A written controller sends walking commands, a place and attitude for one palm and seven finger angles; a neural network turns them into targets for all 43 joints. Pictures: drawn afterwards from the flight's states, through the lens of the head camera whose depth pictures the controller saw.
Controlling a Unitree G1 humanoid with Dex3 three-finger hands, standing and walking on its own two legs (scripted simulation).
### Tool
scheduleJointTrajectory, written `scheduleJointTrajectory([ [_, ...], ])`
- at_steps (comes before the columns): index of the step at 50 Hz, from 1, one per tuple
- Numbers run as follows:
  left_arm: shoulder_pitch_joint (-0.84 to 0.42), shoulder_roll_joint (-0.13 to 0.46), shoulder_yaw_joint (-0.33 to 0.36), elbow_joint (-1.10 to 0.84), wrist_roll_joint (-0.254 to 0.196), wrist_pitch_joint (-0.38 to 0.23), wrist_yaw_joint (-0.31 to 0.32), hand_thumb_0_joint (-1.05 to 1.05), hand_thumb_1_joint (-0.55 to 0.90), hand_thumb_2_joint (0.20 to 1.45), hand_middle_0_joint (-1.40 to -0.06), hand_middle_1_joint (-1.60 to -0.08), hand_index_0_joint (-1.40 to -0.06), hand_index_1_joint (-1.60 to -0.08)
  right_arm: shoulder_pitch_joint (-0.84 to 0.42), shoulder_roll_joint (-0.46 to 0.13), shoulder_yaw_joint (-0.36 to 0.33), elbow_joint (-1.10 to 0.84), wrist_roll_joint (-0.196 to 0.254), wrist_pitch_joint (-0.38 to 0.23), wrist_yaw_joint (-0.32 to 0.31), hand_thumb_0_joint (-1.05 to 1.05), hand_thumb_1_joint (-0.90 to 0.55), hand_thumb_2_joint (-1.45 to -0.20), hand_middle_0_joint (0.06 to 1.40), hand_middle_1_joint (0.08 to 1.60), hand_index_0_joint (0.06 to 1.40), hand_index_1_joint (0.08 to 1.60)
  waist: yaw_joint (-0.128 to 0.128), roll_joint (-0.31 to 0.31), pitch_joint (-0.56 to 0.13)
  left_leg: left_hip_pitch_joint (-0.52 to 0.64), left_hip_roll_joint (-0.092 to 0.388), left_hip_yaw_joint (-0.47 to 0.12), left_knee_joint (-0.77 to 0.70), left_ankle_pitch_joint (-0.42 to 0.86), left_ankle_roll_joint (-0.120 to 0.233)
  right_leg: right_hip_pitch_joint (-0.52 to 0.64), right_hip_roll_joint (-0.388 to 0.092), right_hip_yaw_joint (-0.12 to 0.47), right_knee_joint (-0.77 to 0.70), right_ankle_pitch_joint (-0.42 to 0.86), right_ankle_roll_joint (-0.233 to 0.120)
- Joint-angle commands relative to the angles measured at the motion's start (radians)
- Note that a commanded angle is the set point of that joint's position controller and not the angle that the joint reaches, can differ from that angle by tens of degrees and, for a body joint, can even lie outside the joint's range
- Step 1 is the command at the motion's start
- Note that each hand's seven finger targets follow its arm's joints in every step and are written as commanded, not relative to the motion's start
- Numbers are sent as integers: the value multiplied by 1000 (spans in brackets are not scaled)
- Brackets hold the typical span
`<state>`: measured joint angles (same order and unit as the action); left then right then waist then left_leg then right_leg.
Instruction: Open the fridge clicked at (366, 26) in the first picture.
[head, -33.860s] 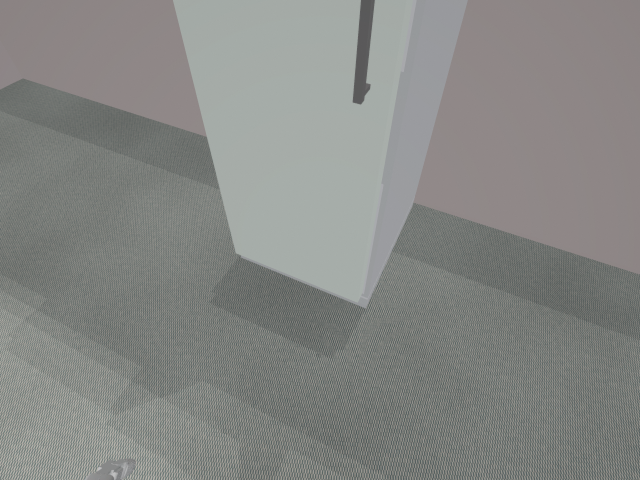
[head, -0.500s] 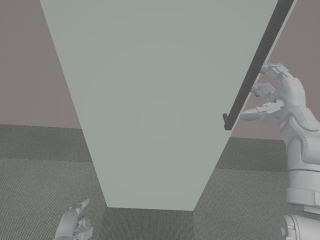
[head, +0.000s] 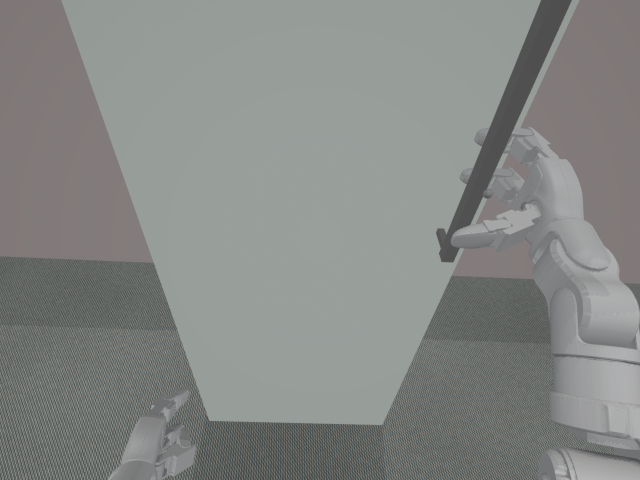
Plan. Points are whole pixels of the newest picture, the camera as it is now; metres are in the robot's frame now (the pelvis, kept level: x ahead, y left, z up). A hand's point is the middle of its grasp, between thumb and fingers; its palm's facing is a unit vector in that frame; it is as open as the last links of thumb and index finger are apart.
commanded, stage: slide the fingers in behind the handle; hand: right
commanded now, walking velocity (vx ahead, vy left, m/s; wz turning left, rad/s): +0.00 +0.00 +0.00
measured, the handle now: (489, 134) +0.43 -0.16 +0.27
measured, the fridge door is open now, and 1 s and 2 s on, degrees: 0 0 0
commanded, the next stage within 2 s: grip the handle and tug to test in 0.88 s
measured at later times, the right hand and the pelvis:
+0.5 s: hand (476, 192) +0.36 -0.14 +0.23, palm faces +0.02 +1.00 -0.02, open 14.2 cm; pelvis -0.01 +0.01 +0.00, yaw +0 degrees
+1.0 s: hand (474, 192) +0.37 -0.14 +0.23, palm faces +0.01 +1.00 -0.02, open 14.1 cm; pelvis -0.01 +0.01 +0.00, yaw +0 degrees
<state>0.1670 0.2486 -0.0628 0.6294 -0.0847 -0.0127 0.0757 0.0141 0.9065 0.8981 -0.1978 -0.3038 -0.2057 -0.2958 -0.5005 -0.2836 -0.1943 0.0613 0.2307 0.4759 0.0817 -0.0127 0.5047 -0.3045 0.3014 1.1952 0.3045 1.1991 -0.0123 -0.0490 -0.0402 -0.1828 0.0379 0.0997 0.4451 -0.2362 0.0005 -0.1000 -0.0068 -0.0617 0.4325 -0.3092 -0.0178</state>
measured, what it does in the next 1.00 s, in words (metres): stands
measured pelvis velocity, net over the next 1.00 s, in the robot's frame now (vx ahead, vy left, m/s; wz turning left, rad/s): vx -0.01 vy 0.01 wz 0.01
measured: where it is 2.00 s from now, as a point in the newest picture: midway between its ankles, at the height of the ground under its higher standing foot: outside the picture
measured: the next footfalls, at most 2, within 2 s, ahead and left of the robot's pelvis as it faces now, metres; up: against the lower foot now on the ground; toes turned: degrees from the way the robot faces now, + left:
none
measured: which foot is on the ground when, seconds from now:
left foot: down 0.00-1.00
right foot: down 0.00-1.00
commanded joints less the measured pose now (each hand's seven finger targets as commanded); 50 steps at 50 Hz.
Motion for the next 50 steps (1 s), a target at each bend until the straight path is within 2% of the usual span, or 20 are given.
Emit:
scheduleJointTrajectory([
  [1, -157, 106, 38, -158, 8, -51, 12, 0, 900, 900, -200, -300, -200, -300, -445, -159, -50, -226, 7, -57, -15, 0, 500, -300, 300, 1200, 300, 1200, -1, 22, -255, 96, -9, -40, -13, 342, 35, 53, -18, 70, -30, 412, -1],
  [5, -163, 104, 35, -154, 9, -45, 13, 0, 900, 900, -200, -300, -200, -300, -473, -140, -33, -216, 5, -54, -32, 0, 500, -300, 300, 1200, 300, 1200, 5, 47, -248, 94, -8, -42, -20, 312, 33, 41, -15, 69, -36, 375, -4],
  [6, -160, 106, 36, -153, 10, -43, 13, 0, 900, 900, -200, -300, -200, -300, -464, -164, -57, -200, 3, -52, -37, 0, 500, -300, 300, 1200, 300, 1200, 0, 62, -244, 99, -9, -42, -21, 309, 34, 33, -16, 71, -38, 372, -5],
  [9, -165, 103, 37, -162, 11, -42, 10, 0, 900, 900, -200, -300, -200, -300, -456, -145, -39, -239, 0, -63, -36, 0, 500, -300, 300, 1200, 300, 1200, -3, 37, -275, 121, -5, -45, -13, 348, 36, 51, -16, 68, -34, 413, -4],
  [12, -164, 106, 36, -156, 9, -38, 9, 0, 900, 900, -200, -300, -200, -300, -416, -135, -35, -210, 4, -60, -33, 0, 500, -300, 300, 1200, 300, 1200, -1, 70, -249, 111, -8, -43, -19, 336, 33, 40, -21, 65, -34, 395, -5],
  [14, -171, 102, 35, -161, 7, -37, 9, 0, 900, 900, -200, -300, -200, -300, -445, -113, -13, -212, 4, -56, -33, 0, 500, -300, 300, 1200, 300, 1200, 4, 38, -237, 98, -7, -46, -26, 316, 31, 38, -17, 62, -37, 368, -7],
  [15, -165, 104, 34, -156, 7, -38, 10, 0, 900, 900, -200, -300, -200, -300, -473, -117, -12, -206, 4, -56, -35, 0, 500, -300, 300, 1200, 300, 1200, 10, 64, -227, 89, -8, -43, -29, 294, 31, 30, -17, 69, -42, 347, -6],
  [17, -166, 109, 37, -154, 9, -37, 12, 0, 900, 900, -200, -300, -200, -300, -430, -154, -51, -177, 1, -55, -40, 0, 500, -300, 300, 1200, 300, 1200, -3, 54, -224, 93, -8, -48, -34, 276, 32, 25, -19, 66, -43, 333, -10],
  [20, -169, 102, 38, -161, 8, -42, 11, 0, 900, 900, -200, -300, -200, -300, -457, -125, -27, -206, 3, -63, -37, 0, 500, -300, 300, 1200, 300, 1200, 3, 58, -247, 106, -6, -50, -31, 294, 31, 32, -15, 63, -41, 340, -13],
  [21, -165, 104, 38, -159, 8, -41, 11, 0, 900, 900, -200, -300, -200, -300, -443, -153, -54, -202, 4, -63, -39, 0, 500, -300, 300, 1200, 300, 1200, -3, 51, -257, 113, -6, -51, -31, 296, 31, 31, -13, 62, -41, 341, -11],
  [25, -168, 104, 37, -161, 7, -43, 10, 0, 900, 900, -200, -300, -200, -300, -462, -131, -26, -222, 5, -71, -34, 0, 500, -300, 300, 1200, 300, 1200, 5, 45, -248, 109, -5, -51, -32, 296, 31, 30, -14, 64, -44, 340, -11],
  [27, -164, 110, 37, -155, 7, -40, 11, 0, 900, 900, -200, -300, -200, -300, -425, -147, -39, -185, 3, -68, -36, 0, 500, -300, 300, 1200, 300, 1200, 1, 55, -227, 102, -7, -51, -38, 278, 31, 22, -17, 62, -43, 325, -13],
  [29, -162, 108, 39, -153, 5, -44, 12, 0, 900, 900, -200, -300, -200, -300, -480, -144, -30, -193, 4, -71, -35, 0, 500, -300, 300, 1200, 300, 1200, 10, 56, -228, 97, -6, -53, -44, 262, 28, 22, -16, 63, -48, 307, -14],
  [32, -160, 110, 40, -150, 6, -46, 13, 0, 900, 900, -200, -300, -200, -300, -462, -141, -30, -179, 3, -72, -35, 0, 500, -300, 300, 1200, 300, 1200, 8, 50, -230, 93, -7, -53, -44, 262, 29, 30, -17, 62, -46, 314, -15],
  [36, -161, 108, 39, -155, 5, -44, 13, 0, 900, 900, -200, -300, -200, -300, -445, -182, -72, -176, 4, -71, -36, 0, 500, -300, 300, 1200, 300, 1200, -3, 63, -255, 128, -4, -58, -41, 296, 28, 20, -11, 55, -46, 329, -16],
  [41, -165, 106, 39, -162, 5, -46, 10, 0, 900, 900, -200, -300, -200, -300, -427, -179, -75, -208, 9, -82, -30, 0, 500, -300, 300, 1200, 300, 1200, -7, 54, -262, 135, -5, -55, -37, 307, 29, 27, -12, 55, -47, 339, -14],
  [42, -163, 109, 39, -159, 7, -43, 11, 0, 900, 900, -200, -300, -200, -300, -400, -172, -70, -183, 10, -80, -30, 0, 500, -300, 300, 1200, 300, 1200, -6, 67, -241, 126, -6, -55, -43, 304, 27, 22, -15, 53, -47, 334, -16],
  [43, -160, 110, 37, -158, 5, -44, 11, 0, 900, 900, -200, -300, -200, -300, -427, -176, -67, -185, 12, -80, -29, 0, 500, -300, 300, 1200, 300, 1200, -1, 75, -237, 123, -4, -55, -44, 296, 26, 13, -13, 57, -50, 324, -16],
  [45, -163, 107, 38, -155, 2, -46, 11, 0, 900, 900, -200, -300, -200, -300, -479, -157, -39, -193, 7, -79, -28, 0, 500, -300, 300, 1200, 300, 1200, 10, 40, -220, 99, -6, -55, -48, 274, 26, 23, -14, 55, -50, 310, -15],
  [50, -159, 104, 39, -159, 6, -48, 8, 0, 900, 900, -200, -300, -200, -300, -448, -148, -45, -217, 6, -75, -35, 0, 453, -320, 305, 1207, 305, 1207, 0, 51, -262, 127, -6, -51, -30, 327, 30, 38, -14, 59, -42, 362, -12],
])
